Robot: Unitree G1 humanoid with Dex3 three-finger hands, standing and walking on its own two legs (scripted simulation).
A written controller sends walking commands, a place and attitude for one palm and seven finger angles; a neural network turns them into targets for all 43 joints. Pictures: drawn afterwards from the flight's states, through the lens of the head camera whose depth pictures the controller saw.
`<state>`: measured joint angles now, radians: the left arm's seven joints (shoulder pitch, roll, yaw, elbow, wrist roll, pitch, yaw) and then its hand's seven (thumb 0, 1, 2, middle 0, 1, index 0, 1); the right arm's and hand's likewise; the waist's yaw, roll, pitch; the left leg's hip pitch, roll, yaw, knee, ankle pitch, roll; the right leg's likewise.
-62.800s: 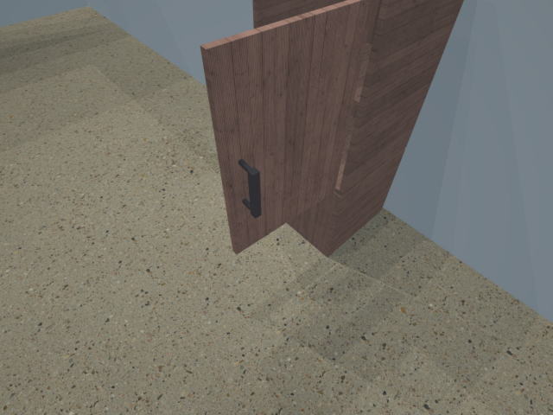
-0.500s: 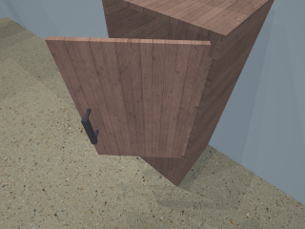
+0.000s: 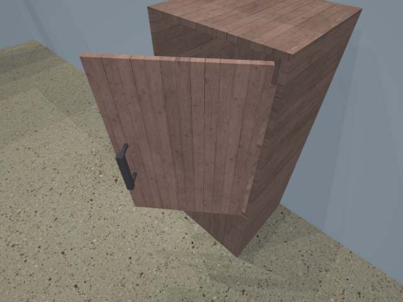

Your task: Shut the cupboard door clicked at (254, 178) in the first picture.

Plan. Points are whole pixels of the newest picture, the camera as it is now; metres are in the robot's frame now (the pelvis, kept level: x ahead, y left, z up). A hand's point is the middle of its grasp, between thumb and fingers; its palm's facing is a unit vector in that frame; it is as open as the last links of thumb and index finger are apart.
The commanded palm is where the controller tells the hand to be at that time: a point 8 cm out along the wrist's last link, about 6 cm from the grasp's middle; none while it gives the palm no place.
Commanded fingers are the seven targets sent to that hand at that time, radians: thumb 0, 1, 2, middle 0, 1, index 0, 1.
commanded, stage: come to a stop and stand still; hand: left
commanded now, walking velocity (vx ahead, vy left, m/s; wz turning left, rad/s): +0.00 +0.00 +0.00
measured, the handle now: (128, 167) +0.49 +0.25 -0.07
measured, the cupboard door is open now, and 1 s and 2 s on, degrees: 38 38 38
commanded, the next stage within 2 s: look again from close up in 1.12 s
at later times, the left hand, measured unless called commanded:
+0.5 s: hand out of the picture -0.03 +0.22 -0.17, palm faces -0.02 -0.97 -0.23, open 7.3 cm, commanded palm none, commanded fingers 0.00 0.90 0.90 -0.20 -0.30 -0.20 -0.30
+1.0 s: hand out of the picture -0.08 +0.23 -0.17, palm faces +0.00 -0.98 -0.18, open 7.3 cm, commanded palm none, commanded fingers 0.00 0.90 0.90 -0.20 -0.30 -0.20 -0.30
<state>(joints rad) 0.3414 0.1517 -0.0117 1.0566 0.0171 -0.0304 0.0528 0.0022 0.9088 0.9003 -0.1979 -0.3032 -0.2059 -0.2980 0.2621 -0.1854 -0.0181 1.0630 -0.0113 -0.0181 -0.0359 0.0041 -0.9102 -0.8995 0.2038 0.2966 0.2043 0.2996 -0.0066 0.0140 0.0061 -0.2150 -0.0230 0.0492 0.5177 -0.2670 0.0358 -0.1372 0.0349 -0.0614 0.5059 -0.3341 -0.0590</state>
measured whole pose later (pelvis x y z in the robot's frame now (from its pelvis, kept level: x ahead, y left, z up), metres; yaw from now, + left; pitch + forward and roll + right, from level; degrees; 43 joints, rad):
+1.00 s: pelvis -0.05 +0.07 +0.01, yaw -1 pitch -2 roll -1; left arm 0.35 0.16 -0.01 1.09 0.03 0.01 0.05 0.00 0.91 0.90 -0.20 -0.30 -0.20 -0.30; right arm 0.24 -0.16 -0.01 1.13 0.00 0.00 -0.01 0.00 -0.91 -0.90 0.21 0.30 0.21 0.30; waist 0.01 -0.02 0.03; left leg -0.23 -0.09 0.10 0.35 -0.11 0.12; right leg -0.19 -0.04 -0.02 0.42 -0.20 0.03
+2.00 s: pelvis -0.02 +0.04 +0.00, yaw +1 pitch +0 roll +1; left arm 0.41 0.22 0.03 0.25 -0.14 -0.08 0.09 0.02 0.94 0.90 -0.22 -0.33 -0.23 -0.32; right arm 0.35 -0.23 0.03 0.87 0.03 -0.26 -0.05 0.01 -0.91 -0.90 0.21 0.30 0.21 0.30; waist -0.03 -0.02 -0.02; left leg -0.30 -0.09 0.07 0.50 -0.22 0.07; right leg -0.27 -0.03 -0.05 0.58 -0.31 -0.03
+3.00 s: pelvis -0.05 +0.02 -0.12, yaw -1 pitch +19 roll -3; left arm 0.44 0.26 0.12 -0.03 -0.30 -0.47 -0.30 0.02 0.90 0.90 -1.08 -1.27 -1.09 -1.27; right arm 0.21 -0.24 -0.03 0.52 0.04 -0.19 -0.05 0.01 -0.90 -0.90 0.20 0.30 0.20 0.30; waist -0.01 0.02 -0.17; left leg -1.13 0.01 0.03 1.32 -0.53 0.07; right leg -1.04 0.04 -0.12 1.29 -0.59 -0.06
